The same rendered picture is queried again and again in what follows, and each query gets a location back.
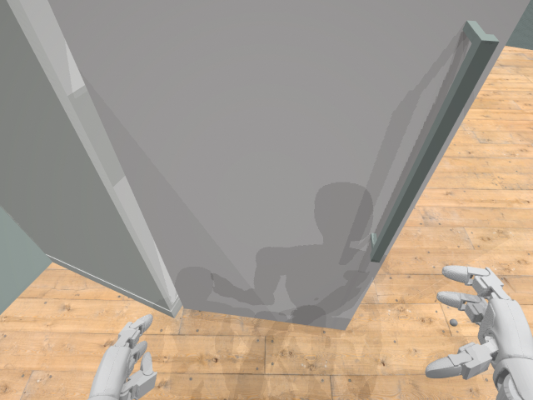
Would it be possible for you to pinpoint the right robot forearm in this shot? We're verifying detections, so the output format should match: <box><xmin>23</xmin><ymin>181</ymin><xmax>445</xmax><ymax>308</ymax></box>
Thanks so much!
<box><xmin>493</xmin><ymin>357</ymin><xmax>533</xmax><ymax>400</ymax></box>

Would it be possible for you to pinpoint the fridge door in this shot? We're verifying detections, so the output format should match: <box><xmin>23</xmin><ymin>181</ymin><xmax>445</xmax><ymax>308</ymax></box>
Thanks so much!
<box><xmin>48</xmin><ymin>0</ymin><xmax>530</xmax><ymax>330</ymax></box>

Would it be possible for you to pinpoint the right robot hand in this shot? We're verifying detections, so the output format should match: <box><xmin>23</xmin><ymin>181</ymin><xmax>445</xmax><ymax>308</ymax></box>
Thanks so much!
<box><xmin>425</xmin><ymin>266</ymin><xmax>533</xmax><ymax>380</ymax></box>

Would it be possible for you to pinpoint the left robot hand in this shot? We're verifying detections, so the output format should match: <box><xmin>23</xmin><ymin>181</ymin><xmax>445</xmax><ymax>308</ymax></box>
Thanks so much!
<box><xmin>89</xmin><ymin>314</ymin><xmax>157</xmax><ymax>400</ymax></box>

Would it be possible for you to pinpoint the handle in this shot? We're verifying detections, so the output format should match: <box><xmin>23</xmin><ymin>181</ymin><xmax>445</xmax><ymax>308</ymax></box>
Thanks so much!
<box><xmin>370</xmin><ymin>21</ymin><xmax>499</xmax><ymax>263</ymax></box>

